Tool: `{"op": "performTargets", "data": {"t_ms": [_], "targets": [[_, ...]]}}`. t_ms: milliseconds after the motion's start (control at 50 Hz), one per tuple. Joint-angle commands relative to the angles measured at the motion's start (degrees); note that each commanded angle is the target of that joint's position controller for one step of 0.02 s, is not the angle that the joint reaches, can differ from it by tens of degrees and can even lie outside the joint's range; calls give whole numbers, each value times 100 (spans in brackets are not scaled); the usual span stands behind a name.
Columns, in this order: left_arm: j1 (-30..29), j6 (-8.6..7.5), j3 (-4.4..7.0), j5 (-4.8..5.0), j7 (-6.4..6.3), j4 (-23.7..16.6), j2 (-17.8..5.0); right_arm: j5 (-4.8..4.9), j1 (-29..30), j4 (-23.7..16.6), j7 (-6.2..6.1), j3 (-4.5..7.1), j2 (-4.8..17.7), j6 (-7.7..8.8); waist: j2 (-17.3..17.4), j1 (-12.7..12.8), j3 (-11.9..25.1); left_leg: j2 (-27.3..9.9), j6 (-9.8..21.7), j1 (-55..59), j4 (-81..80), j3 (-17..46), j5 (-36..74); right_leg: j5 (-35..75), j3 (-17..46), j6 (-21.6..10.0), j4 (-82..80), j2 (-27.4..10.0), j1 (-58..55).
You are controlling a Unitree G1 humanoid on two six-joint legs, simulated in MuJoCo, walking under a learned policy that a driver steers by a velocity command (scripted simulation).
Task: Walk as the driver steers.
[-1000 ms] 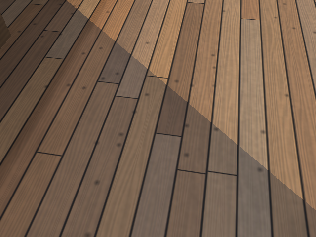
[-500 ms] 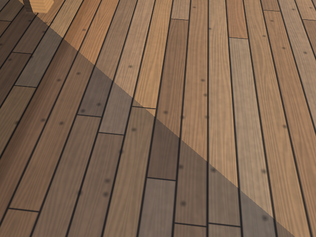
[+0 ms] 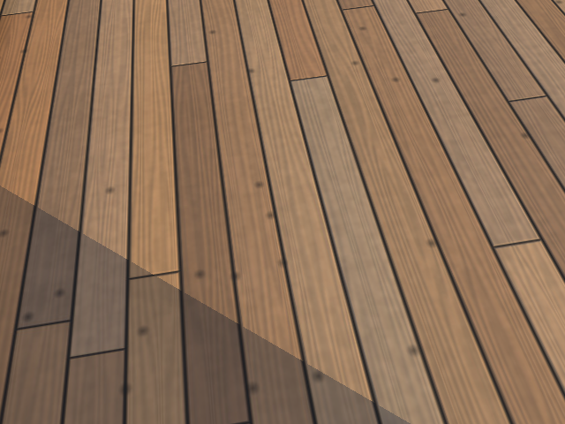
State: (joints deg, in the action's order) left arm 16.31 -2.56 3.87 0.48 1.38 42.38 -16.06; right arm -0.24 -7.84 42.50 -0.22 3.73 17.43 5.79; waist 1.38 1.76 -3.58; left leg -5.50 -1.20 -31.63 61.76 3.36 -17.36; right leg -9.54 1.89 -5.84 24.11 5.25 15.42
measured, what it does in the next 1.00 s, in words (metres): walks ahead, turning left: left foot, then right foot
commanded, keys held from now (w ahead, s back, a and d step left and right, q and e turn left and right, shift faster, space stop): w+e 0.02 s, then w+q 0.76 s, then w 0.22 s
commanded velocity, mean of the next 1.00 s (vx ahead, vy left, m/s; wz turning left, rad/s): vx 0.50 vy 0.00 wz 0.25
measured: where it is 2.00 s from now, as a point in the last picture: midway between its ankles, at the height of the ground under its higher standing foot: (222, 205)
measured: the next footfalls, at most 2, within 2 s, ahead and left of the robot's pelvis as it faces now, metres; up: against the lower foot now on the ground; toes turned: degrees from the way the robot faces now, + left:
left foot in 0.32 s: +0.38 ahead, +0.15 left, +0.00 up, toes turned +1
right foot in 0.82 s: +0.69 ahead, +0.00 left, +0.00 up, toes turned +22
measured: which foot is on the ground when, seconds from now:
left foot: up 0.00-0.30, down 0.32-0.84, up 0.86-1.00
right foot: down 0.00-0.34, up 0.36-0.80, down 0.82-1.00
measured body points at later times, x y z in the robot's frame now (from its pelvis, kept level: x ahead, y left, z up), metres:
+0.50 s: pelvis +0.30 +0.08 +0.00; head +0.33 +0.09 +0.45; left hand +0.41 +0.36 -0.11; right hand +0.42 -0.19 -0.11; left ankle +0.34 +0.15 -0.74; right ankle +0.26 -0.07 -0.66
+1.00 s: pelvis +0.59 +0.08 +0.00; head +0.61 +0.08 +0.45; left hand +0.61 +0.37 -0.10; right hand +0.78 -0.15 -0.12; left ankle +0.50 +0.19 -0.66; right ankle +0.65 -0.01 -0.74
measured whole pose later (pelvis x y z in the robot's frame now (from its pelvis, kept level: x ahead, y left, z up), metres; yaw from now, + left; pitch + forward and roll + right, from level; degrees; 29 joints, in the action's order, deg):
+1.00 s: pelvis +0.59 +0.08 +0.00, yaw +20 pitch +1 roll -1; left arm 13.7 -5.9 3.1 -0.4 1.2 43.0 -15.1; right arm 0.9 -16.7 42.8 -0.3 3.0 17.4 2.4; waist 2.4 0.5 -0.8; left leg -0.1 1.1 -26.4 63.7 4.5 -20.8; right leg -9.7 0.5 -2.3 22.8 3.5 14.4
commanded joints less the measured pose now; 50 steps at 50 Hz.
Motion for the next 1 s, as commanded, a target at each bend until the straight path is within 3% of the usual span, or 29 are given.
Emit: {"op": "performTargets", "data": {"t_ms": [20,80,120,220,260,280,320,340,360,380,400,420,440,460,520,580,660,720,760,800,820,840,860,880,900,920,940,960,1000], "targets": [[-169,-137,244,14,-134,-457,-958,-64,-38,-333,-27,128,435,-41,-364,-200,493,-11,-215,-378,-765,-11,703,1357,1480,-1046,-1190,-1354,-396],[-12,-135,183,9,-197,-321,-826,-15,369,-341,56,13,213,-27,-582,34,392,64,-270,-141,-2121,-134,2006,1150,874,-744,-1250,-1127,-368],[192,-153,173,2,-192,-201,-866,51,717,-397,126,-34,173,5,-638,241,273,134,-208,58,-2620,-238,2628,766,796,-661,-1330,-1208,-374],[530,-125,195,-14,-176,127,-969,127,1130,-583,271,-29,362,55,-533,394,-54,151,228,-667,-3108,-188,2103,1090,866,-601,-1111,-1818,-1627],[479,-79,221,-9,-207,194,-1023,134,986,-595,340,-23,404,58,-568,270,-17,228,430,-623,-3170,-235,1596,1841,721,-480,-852,-1937,-2009],[369,-59,232,-19,-223,182,-1065,133,731,-543,353,11,480,50,-616,117,145,375,535,-240,-3182,-342,1353,2727,568,-394,-577,-1895,-2071],[165,11,204,-48,-266,108,-1051,87,-488,-203,312,204,798,14,-487,-527,973,808,817,1539,-3293,-650,1458,4479,72,-140,981,-1498,-1831],[241,18,114,-149,-315,-26,-885,71,-1317,-87,274,296,1125,-15,62,-802,1633,36,1145,3097,-3230,540,1655,3159,-159,78,2584,-1232,-766],[952,-109,-52,-175,-228,-139,-314,103,-1599,-26,302,392,1546,-19,1531,-391,2142,-1195,2212,5020,-3794,3488,530,-1093,-173,571,4645,-72,1663],[585,-256,-35,-65,-165,-125,-657,212,-1665,-12,306,259,992,-30,1086,-679,2183,-1258,2144,5301,-4454,4292,-605,-2072,549,532,5176,-172,2490],[-26,-380,26,103,-102,-328,-911,166,-1320,-110,267,201,809,-45,708,-738,1366,-1130,1910,4678,-4569,3583,-567,-1630,601,451,5168,-460,2867],[-414,-457,-1,76,-104,-420,-858,97,-1057,-197,241,186,776,-69,91,-660,970,-910,1767,3960,-4620,3023,-83,-1263,506,405,4848,-669,2735],[-589,-497,20,-47,-117,-481,-839,71,-850,-245,225,157,703,-80,-132,-502,626,-744,1754,3340,-4694,2629,623,-1042,449,446,4385,-808,2607],[-531,-480,49,-128,-129,-494,-833,27,-751,-291,198,115,614,-72,-27,-324,631,-561,1716,3009,-4771,2339,1175,-863,471,479,4055,-925,2259],[-387,-356,30,-162,-149,-510,-655,94,-746,-338,123,133,663,-102,180,-151,544,-374,1784,2480,-4926,1883,1983,-788,310,735,3330,-956,2050],[-936,-301,-33,-160,-182,-671,-479,127,-936,-274,7,199,862,-145,153,-295,350,-136,1645,2043,-5001,1483,2148,147,193,963,2236,-844,2009],[-1697,-377,-79,-93,-116,-834,-351,168,-1300,-136,-81,210,866,-257,287,-592,338,138,1310,1731,-4824,1326,1849,1458,128,1008,915,-497,1305],[-2011,-437,-35,-30,-55,-943,-467,199,-1523,-55,-106,207,813,-332,336,-653,321,-8,1243,2168,-4478,1760,1553,1339,285,924,438,-396,1211],[-1954,-486,25,-10,-29,-932,-602,189,-1491,-62,-131,224,815,-377,451,-552,319,-147,1182,2530,-4162,2100,1587,931,379,795,229,-398,1094],[-1285,-535,126,-15,-54,-754,-774,157,-1309,-111,-126,213,745,-405,575,-170,553,-81,1033,2591,-3624,2091,2190,795,220,527,-68,-423,255],[-636,-562,197,-104,-83,-631,-941,109,-1278,-164,-96,127,508,-386,460,124,1132,166,880,2345,-2747,1810,2385,846,426,242,33,-803,-894],[266,-544,264,-155,-119,-537,-1238,-18,-1411,-255,-95,10,222,-364,-245,399,1966,605,674,1576,-1200,1268,1093,645,1520,-137,171,-1745,-2383],[619,-457,364,-135,-51,-216,-1547,192,-2345,-291,-76,-69,-15,-308,-2243,-38,2313,1241,340,-418,400,728,-1637,-605,4131,-1083,-366,-2807,-3721],[454,-445,241,17,-19,-313,-953,239,-2177,-109,-87,11,559,-291,-1378,125,1733,784,296,-1020,964,907,-1485,-1803,4329,-938,-650,-2725,-3331],[191,-423,160,16,-32,-333,-664,203,-1444,-201,-71,82,795,-290,-783,264,968,628,273,-1152,1036,786,-940,-1637,3388,-706,-732,-2438,-2613],[-61,-394,121,-52,-23,-352,-642,141,-1043,-292,-76,75,726,-279,-369,180,587,464,245,-1024,902,585,-578,-939,2774,-612,-855,-2199,-1952],[-190,-378,94,-76,-19,-301,-572,74,-797,-373,-57,82,654,-244,-327,100,318,327,226,-985,601,525,-342,-302,2365,-630,-973,-2020,-1515],[-236,-385,56,-124,-28,-272,-510,81,-802,-397,-20,75,559,-228,-490,-38,308,183,228,-741,375,459,-198,130,2017,-591,-1083,-1855,-1233],[-201,-404,45,-69,-18,-177,-480,99,-867,-393,22,22,344,-230,-694,-137,387,86,177,-548,-66,247,-155,615,1640,-664,-1254,-1730,-1024]]}}
Over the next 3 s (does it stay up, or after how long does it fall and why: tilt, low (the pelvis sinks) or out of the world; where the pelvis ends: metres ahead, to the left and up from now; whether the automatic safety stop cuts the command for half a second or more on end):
stays up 1.56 0.30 -0.01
